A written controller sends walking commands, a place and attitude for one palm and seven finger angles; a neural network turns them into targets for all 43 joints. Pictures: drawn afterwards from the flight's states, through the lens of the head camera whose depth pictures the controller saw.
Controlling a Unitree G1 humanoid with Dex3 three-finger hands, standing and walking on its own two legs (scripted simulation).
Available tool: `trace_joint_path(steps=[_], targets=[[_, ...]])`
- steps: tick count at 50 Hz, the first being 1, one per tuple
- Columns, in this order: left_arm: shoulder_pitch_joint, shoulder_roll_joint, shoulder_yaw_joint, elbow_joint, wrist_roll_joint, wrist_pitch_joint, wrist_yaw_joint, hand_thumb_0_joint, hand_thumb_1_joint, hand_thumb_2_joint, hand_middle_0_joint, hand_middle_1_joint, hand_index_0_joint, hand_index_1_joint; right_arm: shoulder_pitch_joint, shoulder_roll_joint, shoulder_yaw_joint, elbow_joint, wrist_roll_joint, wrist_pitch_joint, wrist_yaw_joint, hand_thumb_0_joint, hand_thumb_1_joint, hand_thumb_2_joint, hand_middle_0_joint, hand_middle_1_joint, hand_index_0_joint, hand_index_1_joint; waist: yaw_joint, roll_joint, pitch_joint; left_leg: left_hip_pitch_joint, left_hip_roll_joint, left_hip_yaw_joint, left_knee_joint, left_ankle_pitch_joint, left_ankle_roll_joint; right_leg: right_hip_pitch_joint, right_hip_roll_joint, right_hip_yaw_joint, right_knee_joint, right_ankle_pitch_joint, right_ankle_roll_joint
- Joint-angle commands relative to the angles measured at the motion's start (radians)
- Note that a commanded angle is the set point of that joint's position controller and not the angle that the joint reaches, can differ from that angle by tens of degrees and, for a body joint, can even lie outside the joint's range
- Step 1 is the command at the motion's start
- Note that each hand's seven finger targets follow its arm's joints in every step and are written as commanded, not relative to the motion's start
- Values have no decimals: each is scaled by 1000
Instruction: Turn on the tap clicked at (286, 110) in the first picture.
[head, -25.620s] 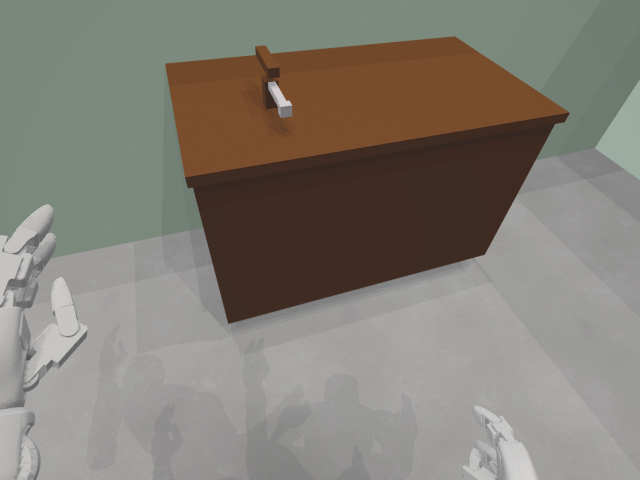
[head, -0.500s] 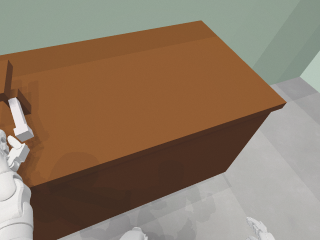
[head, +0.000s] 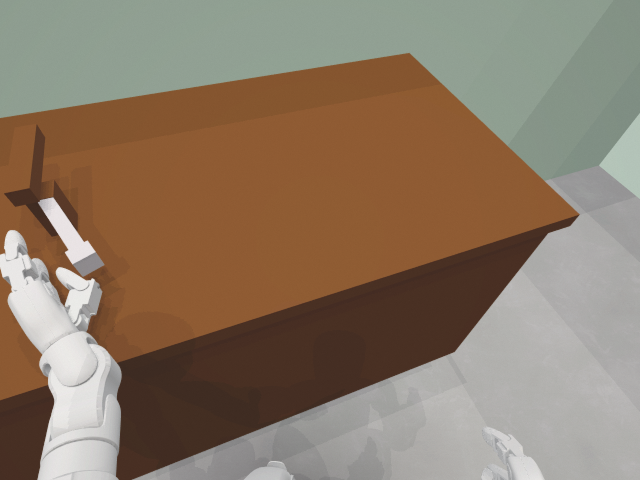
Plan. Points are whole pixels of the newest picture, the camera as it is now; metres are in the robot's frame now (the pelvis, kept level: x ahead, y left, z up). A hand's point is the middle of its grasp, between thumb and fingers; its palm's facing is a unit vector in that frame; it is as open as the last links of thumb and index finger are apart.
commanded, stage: push the lever round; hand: left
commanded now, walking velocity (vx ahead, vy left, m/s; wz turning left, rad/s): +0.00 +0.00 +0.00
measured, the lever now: (85, 258) +0.36 +0.32 +0.07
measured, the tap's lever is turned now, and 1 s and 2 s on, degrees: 22 49 75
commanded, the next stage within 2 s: lift the hand up off the lever in 1.80 s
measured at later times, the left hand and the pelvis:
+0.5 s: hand (128, 265) +0.36 +0.27 +0.05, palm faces +0.80 -0.60 -0.05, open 7.6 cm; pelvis +0.00 +0.00 +0.00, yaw +0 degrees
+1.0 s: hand (152, 246) +0.39 +0.25 +0.05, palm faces +0.86 -0.50 -0.07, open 7.7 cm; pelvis +0.00 -0.02 +0.00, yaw +1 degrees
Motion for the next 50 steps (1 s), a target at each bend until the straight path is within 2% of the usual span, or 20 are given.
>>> trace_joint_path(steps=[1, 4, 7, 9, 11, 13, 14, 16, 19, 20, 24, 28, 29, 32, 36, 39, 41, 44, 46, 50], targets=[[-284, 172, -12, -212, 41, -47, 45, 0, 900, 900, -150, -150, -150, -150, -43, -149, -51, -127, -6, -29, -13, 0, -900, -900, 200, 300, 200, 300, -23, 42, -248, 248, 27, -99, -131, 159, -26, 19, -19, 81, -113, 193, 13], [-310, 194, 14, -200, 56, -37, 80, 0, 900, 900, -150, -150, -150, -150, -48, -150, -51, -124, -9, -22, -13, 0, -900, -900, 200, 300, 200, 300, -19, 46, -243, 232, 27, -103, -134, 150, -27, 18, -20, 82, -114, 186, 11], [-342, 137, -41, -203, 73, -34, 105, 0, 900, 900, -150, -150, -150, -150, -52, -141, -51, -126, -11, -21, -6, 0, -900, -900, 200, 300, 200, 300, -25, 63, -251, 247, 28, -104, -132, 154, -33, 11, -19, 78, -107, 186, 9], [-370, 159, -25, -204, 87, -31, 127, 0, 900, 900, -150, -150, -150, -150, -51, -144, -51, -118, -15, -17, -6, 0, -900, -900, 200, 300, 200, 300, -25, 86, -258, 252, 31, -110, -133, 156, -38, 0, -19, 78, -104, 183, 7], [-369, 114, -58, -208, 90, -32, 144, 0, 900, 900, -150, -150, -150, -150, -49, -139, -55, -121, -18, -19, 0, 0, -900, -900, 200, 300, 200, 300, -28, 57, -284, 269, 33, -114, -129, 161, -38, 2, -16, 74, -100, 182, 9], [-370, 124, -42, -181, 91, -25, 163, 0, 900, 900, -150, -150, -150, -150, -52, -139, -54, -119, -18, -15, 2, 0, -900, -900, 200, 300, 200, 300, -27, 32, -272, 247, 32, -111, -128, 157, -37, 9, -16, 74, -104, 183, 9], [-385, 140, -28, -186, 101, -24, 173, 0, 900, 900, -150, -150, -150, -150, -53, -141, -55, -114, -19, -13, 1, 0, -900, -900, 200, 300, 200, 300, -22, 68, -272, 252, 34, -116, -131, 161, -45, 0, -17, 74, -100, 178, 7], [-441, 77, -88, -199, 108, -26, 187, 0, 900, 900, -150, -150, -150, -150, -54, -133, -56, -111, -20, -17, 9, 0, -900, -900, 200, 300, 200, 300, -35, 89, -276, 278, 36, -122, -132, 159, -50, -18, -17, 69, -92, 176, 6], [-450, 110, -48, -137, 118, -10, 215, 0, 900, 900, -150, -150, -150, -150, -53, -139, -57, -97, -23, -14, 8, 0, -900, -900, 200, 300, 200, 300, -37, 45, -255, 234, 34, -122, -134, 113, -42, -18, -17, 72, -102, 156, 9], [-497, 82, -79, -140, 120, -11, 219, 0, 900, 900, -150, -150, -150, -150, -56, -133, -55, -100, -22, -14, 10, 0, -900, -900, 200, 300, 200, 300, -50, 27, -251, 231, 32, -122, -136, 105, -41, -18, -19, 70, -102, 154, 11], [-487, 105, -37, -111, 134, -4, 250, 0, 900, 900, -150, -150, -150, -150, -43, -133, -62, -90, -28, -12, 16, 0, -900, -900, 200, 300, 200, 300, -30, 55, -293, 241, 30, -109, -123, 155, -44, 2, -18, 71, -102, 177, 6], [-516, 40, -91, -113, 144, -2, 275, 0, 900, 900, -150, -150, -150, -150, -42, -126, -66, -90, -32, -14, 33, 0, -900, -900, 200, 300, 200, 300, -40, 73, -315, 273, 33, -105, -111, 193, -48, -13, -18, 65, -98, 188, 7], [-514, 74, -50, -79, 149, 5, 287, 0, 900, 900, -150, -150, -150, -150, -33, -130, -66, -80, -35, -10, 31, 0, -900, -900, 200, 300, 200, 300, -36, 52, -298, 250, 33, -110, -116, 185, -48, -11, -16, 64, -99, 184, 7], [-549, 63, -55, -37, 146, 12, 300, 0, 900, 900, -150, -150, -150, -150, -42, -126, -65, -84, -31, -4, 34, 0, -900, -900, 200, 300, 200, 300, -50, -6, -261, 196, 24, -87, -109, 136, -28, 10, -22, 74, -123, 173, 14], [-587, 65, -46, -20, 158, 10, 321, 0, 900, 900, -150, -150, -150, -150, -33, -122, -66, -82, -35, 1, 38, 0, -900, -900, 200, 300, 200, 300, -46, 34, -298, 203, 19, -77, -103, 162, -27, 24, -26, 79, -118, 195, 13], [-628, 115, 5, 28, 172, 14, 335, 0, 900, 900, -150, -150, -150, -150, -22, -125, -68, -65, -38, 10, 37, 0, -900, -900, 200, 300, 200, 300, -52, 31, -281, 177, 18, -74, -96, 154, -22, 22, -30, 86, -128, 198, 15], [-674, 72, -36, 19, 178, 7, 339, 0, 900, 900, -150, -150, -150, -150, -17, -117, -69, -67, -39, 9, 43, 0, -900, -900, 200, 300, 200, 300, -62, 56, -298, 201, 19, -73, -94, 167, -24, 17, -31, 82, -121, 206, 13], [-640, 121, 28, 61, 179, 6, 357, 0, 900, 900, -150, -150, -150, -150, -3, -124, -75, -58, -45, 13, 46, 0, -900, -900, 200, 300, 200, 300, -51, 20, -328, 180, 16, -64, -75, 194, -16, 44, -31, 90, -124, 249, 18], [-660, 95, 4, 63, 176, 5, 359, 0, 900, 900, -150, -150, -150, -150, 4, -118, -75, -65, -43, 19, 52, 0, -900, -900, 200, 300, 200, 300, -61, -4, -340, 173, 14, -57, -68, 209, -14, 65, -35, 91, -119, 282, 24], [-718, 114, 18, 70, 190, 6, 369, 0, 900, 900, -150, -150, -150, -150, 10, -119, -76, -58, -44, 28, 56, 0, -900, -900, 200, 300, 200, 300, -70, 37, -326, 172, 14, -50, -68, 212, -12, 59, -41, 96, -123, 297, 25]])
